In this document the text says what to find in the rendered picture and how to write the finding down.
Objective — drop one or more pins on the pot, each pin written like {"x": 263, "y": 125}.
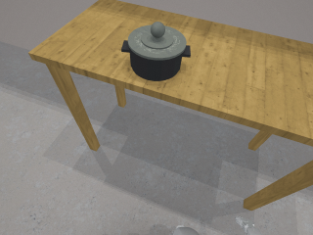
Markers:
{"x": 155, "y": 70}

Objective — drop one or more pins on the right robot hand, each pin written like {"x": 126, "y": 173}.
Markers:
{"x": 247, "y": 226}

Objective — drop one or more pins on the table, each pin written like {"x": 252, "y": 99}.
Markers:
{"x": 252, "y": 78}

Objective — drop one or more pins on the knob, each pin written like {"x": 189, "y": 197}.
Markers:
{"x": 157, "y": 29}

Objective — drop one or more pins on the lid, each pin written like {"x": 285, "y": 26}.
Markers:
{"x": 169, "y": 46}

